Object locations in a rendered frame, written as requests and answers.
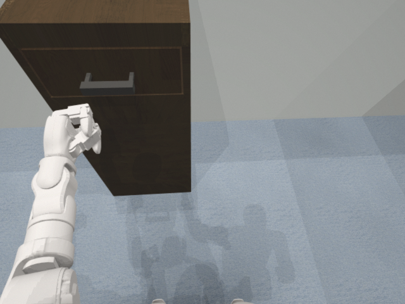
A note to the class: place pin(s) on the drawer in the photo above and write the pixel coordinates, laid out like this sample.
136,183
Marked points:
157,70

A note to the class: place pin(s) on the robot left hand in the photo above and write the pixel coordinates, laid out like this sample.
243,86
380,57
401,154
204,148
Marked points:
62,139

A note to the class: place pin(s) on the cabinet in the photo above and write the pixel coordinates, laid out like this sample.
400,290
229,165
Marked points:
145,138

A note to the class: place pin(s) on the handle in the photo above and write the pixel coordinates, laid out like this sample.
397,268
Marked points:
99,88

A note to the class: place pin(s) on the robot left forearm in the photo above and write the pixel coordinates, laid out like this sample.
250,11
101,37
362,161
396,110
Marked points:
48,241

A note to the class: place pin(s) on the robot left upper arm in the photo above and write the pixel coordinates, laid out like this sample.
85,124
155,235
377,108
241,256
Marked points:
55,286

